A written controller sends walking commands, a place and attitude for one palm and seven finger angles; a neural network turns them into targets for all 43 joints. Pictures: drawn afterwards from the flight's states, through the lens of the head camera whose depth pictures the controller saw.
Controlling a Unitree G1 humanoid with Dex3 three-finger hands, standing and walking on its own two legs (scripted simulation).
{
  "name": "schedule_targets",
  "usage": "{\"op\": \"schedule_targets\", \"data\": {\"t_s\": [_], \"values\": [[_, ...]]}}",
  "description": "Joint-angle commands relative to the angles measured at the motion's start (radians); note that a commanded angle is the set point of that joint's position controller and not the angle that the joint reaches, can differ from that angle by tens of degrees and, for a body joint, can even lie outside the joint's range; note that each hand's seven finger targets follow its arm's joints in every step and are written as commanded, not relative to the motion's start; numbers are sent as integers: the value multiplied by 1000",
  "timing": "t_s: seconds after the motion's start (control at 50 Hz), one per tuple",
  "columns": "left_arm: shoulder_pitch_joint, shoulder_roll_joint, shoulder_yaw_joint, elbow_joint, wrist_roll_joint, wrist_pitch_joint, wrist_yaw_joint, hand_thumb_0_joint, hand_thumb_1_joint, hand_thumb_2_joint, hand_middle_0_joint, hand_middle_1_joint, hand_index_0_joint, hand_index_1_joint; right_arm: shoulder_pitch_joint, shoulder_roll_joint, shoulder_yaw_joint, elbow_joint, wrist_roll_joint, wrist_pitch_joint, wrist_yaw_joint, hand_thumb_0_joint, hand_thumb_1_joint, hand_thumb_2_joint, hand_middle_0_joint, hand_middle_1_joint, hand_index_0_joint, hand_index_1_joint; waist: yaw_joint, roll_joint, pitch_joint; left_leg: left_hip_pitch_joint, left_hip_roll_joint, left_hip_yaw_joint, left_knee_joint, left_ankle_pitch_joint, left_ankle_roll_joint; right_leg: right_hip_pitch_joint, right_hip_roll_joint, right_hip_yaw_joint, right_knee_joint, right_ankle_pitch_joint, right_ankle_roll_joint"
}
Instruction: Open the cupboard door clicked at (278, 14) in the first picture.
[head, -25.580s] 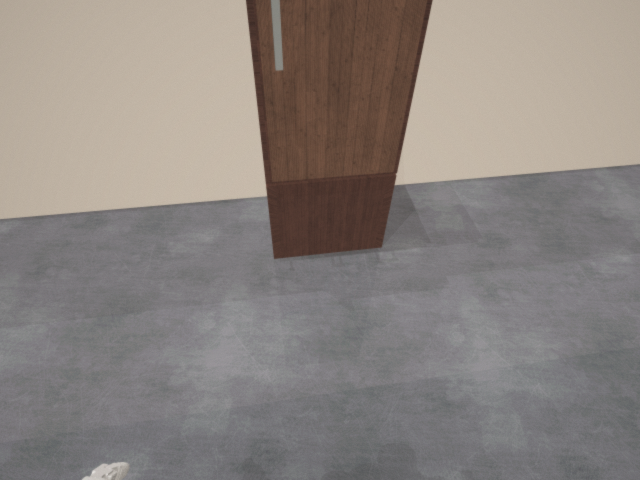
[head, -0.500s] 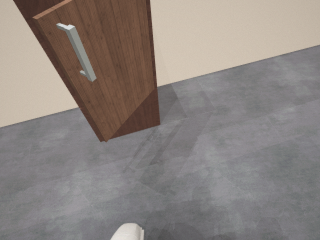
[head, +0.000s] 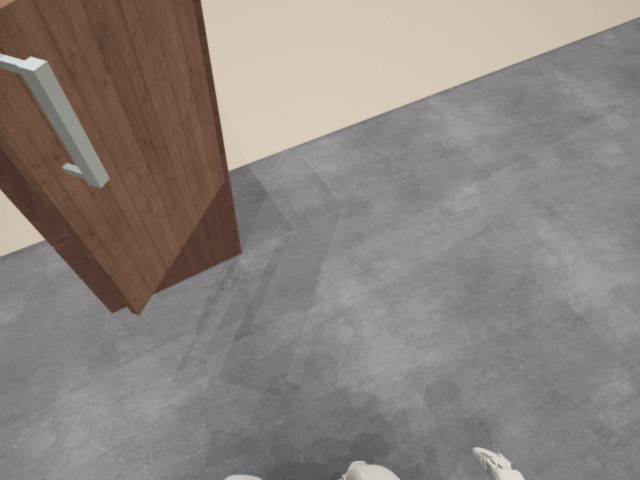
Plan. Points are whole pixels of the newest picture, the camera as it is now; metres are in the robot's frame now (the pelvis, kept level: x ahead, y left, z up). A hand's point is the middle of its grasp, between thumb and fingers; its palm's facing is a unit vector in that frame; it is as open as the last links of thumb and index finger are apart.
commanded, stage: walk to a spot facing it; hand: left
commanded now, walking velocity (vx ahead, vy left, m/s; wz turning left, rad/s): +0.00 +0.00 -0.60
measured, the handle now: (56, 127) +0.45 +0.37 +0.14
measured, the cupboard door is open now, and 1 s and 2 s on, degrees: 40 40 40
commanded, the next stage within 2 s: turn to face it in 1.86 s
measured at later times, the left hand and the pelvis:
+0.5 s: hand (242, 432) +0.18 +0.12 -0.15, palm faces -0.33 -0.90 -0.26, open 7.4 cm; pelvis +0.03 -0.04 +0.00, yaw -20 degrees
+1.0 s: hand (335, 318) +0.38 +0.00 -0.16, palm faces -0.63 -0.76 -0.16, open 7.4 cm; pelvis +0.17 -0.08 +0.01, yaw -39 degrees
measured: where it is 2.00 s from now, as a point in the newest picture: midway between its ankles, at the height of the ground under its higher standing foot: (478, 380)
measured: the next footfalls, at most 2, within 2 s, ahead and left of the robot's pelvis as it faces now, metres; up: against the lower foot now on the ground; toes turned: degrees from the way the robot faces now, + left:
right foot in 0.32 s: +0.02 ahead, -0.15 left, +0.00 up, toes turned -17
left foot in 0.70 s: +0.19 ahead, +0.06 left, +0.00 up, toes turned -24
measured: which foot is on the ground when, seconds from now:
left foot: down 0.00-0.32, up 0.34-0.68, down 0.70-1.00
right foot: up 0.00-0.30, down 0.32-0.70, up 0.72-1.00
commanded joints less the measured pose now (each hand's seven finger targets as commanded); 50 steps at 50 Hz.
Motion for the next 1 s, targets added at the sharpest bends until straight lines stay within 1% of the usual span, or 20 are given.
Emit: {"op": "schedule_targets", "data": {"t_s": [0.0, 0.2, 0.24, 0.26, 0.28, 0.3, 0.32, 0.34, 0.4, 0.46, 0.54, 0.62, 0.64, 0.66, 0.68, 0.7, 0.72, 0.76, 0.82, 0.98], "values": [[9, 67, 14, -87, 7, -15, -25, 0, 900, 900, -200, -300, -200, -300, 74, -194, -37, -68, -12, -19, -14, 0, -900, -900, 200, 300, 200, 300, -18, 284, -109, 143, 286, -114, -174, 594, 126, -151, -104, -93, 306, 7, 39], [-100, 44, -20, -133, -1, -19, -47, 0, 900, 900, -200, -300, -200, -300, 206, -243, -55, -25, -13, -14, 5, 0, -900, -900, 200, 300, 200, 300, -76, 296, -118, 192, 289, 57, -98, 596, 103, 16, -103, -242, -120, 61, 8], [-40, 56, -15, -113, -5, -27, -44, 0, 900, 900, -200, -300, -200, -300, 182, -249, -59, -30, -8, -11, 9, 0, -900, -900, 200, 300, 200, 300, -36, 279, -144, 144, 279, 95, -8, 560, 61, 162, -98, -243, -293, 188, -15], [37, 91, -5, -88, -3, -35, -39, 0, 900, 900, -200, -300, -200, -300, 165, -244, -60, -39, 2, -10, 14, 0, -900, -900, 200, 300, 200, 300, 8, 191, -180, 53, 249, 130, 120, 485, 18, 331, -119, -213, -419, 360, -38], [122, 213, 20, -65, 9, -50, -20, 0, 900, 900, -200, -300, -200, -300, 156, -173, -48, -70, 18, -8, 21, 0, -900, -900, 200, 300, 200, 300, 44, -129, -235, -194, 126, 226, 375, 119, -52, 543, -371, 134, -502, 684, -127], [177, 288, 36, -41, -4, -52, -2, 0, 900, 900, -200, -300, -200, -300, 85, -143, -34, -115, 18, 1, 19, 0, -900, -900, 200, 300, 200, 300, 75, -267, -227, -330, 40, 131, 582, -378, -72, 516, -542, 325, -488, 1019, -246], [162, 264, 29, -39, -8, -48, 11, 0, 900, 900, -200, -300, -200, -300, 101, -163, -33, -95, 19, 11, 11, 0, -900, -900, 200, 300, 200, 300, 60, -201, -217, -354, 76, 9, 656, -352, -56, 494, -520, 276, -480, 872, -291], [90, 215, 23, -61, -4, -38, 20, 0, 900, 900, -200, -300, -200, -300, 72, -141, -37, -90, 18, 10, 15, 0, -900, -900, 200, 300, 200, 300, 37, -157, -140, -402, 93, 6, 659, -288, -57, 438, -451, 237, -490, 728, -274], [-23, 156, 5, -95, 0, -41, 23, 0, 900, 900, -200, -300, -200, -300, 107, -140, -40, -55, 9, 14, 27, 0, -900, -900, 200, 300, 200, 300, -25, -119, -162, -287, 83, 31, 584, -159, -78, 334, -343, 141, -492, 598, -216], [-17, 167, 7, -93, 3, -51, 9, 0, 900, 900, -200, -300, -200, -300, 98, -123, -41, -50, 2, 15, 41, 0, -900, -900, 200, 300, 200, 300, -29, -57, -117, -243, 52, 70, 472, -98, -85, 259, -313, 155, -557, 343, -209], [4, 176, 15, -82, 8, -60, -5, 0, 900, 900, -200, -300, -200, -300, 55, -132, -50, -74, 5, -9, 49, 0, -900, -900, 200, 300, 200, 300, -13, -120, -66, -216, 30, 68, 304, -111, -70, 227, -311, 233, -604, 84, -227], [-44, 152, 19, -88, 2, -63, -15, 0, 900, 900, -200, -300, -200, -300, 172, -133, -50, -37, 6, -40, 40, 0, -900, -900, 200, 300, 200, 300, -79, -78, -72, 92, -17, 100, 12, -12, -58, 52, -248, 223, -523, 6, -184], [-57, 108, 10, -96, 0, -63, -18, 0, 900, 900, -200, -300, -200, -300, 251, -163, -54, -10, 5, -51, 28, 0, -900, -900, 200, 300, 200, 300, -117, 17, -89, 262, 17, 70, -100, -29, -49, -58, -187, 178, -426, 1, -145], [-48, 33, -6, -112, -10, -62, -26, 0, 900, 900, -200, -300, -200, -300, 351, -256, -75, 16, -13, -62, 18, 0, -900, -900, 200, 300, 200, 300, -158, 306, -137, 403, 246, -220, -249, -250, 17, -220, -51, 37, -140, -50, -88], [-83, 14, -12, -149, -10, -68, -31, 0, 900, 900, -200, -300, -200, -300, 438, -316, -82, 24, -26, -68, 11, 0, -900, -900, 200, 300, 200, 300, -177, 431, -152, 426, 484, -534, -358, -316, 121, -346, -24, -109, 155, -153, -41], [-140, 49, -9, -164, 1, -76, -38, 0, 900, 900, -200, -300, -200, -300, 409, -304, -75, 8, -19, -64, 10, 0, -900, -900, 200, 300, 200, 300, -167, 242, -83, 339, 525, -522, -369, -281, 180, -367, -127, -57, 263, -78, -45], [-126, 42, 1, -160, 7, -80, -48, 0, 900, 900, -200, -300, -200, -300, 359, -275, -66, -17, -27, -68, 17, 0, -900, -900, 200, 300, 200, 300, -130, 151, -56, 247, 487, -465, -384, -252, 190, -353, -150, -73, 332, -12, -39], [-122, 26, 1, -119, 17, -70, -60, 0, 900, 900, -200, -300, -200, -300, 284, -185, -37, -13, -20, -77, 15, 0, -900, -900, 200, 300, 200, 300, -79, 200, 8, 170, 360, -211, -350, 2, 101, -331, -191, -97, 377, 150, -21], [-90, -17, -19, -103, 11, -55, -75, 0, 900, 900, -200, -300, -200, -300, 332, -150, -25, 20, -9, -90, 8, 0, -900, -900, 200, 300, 200, 300, -70, 241, -68, 282, 269, 56, -277, 404, 48, -318, -180, -171, 315, 236, -7], [-260, -36, -38, -141, 5, -55, -78, 0, 900, 900, -200, -300, -200, -300, 438, -154, -22, 79, -21, -81, 15, 0, -900, -900, 200, 300, 200, 300, -109, 214, 9, 303, 309, 216, -281, 491, 75, -225, -162, -271, -97, 272, -43]]}}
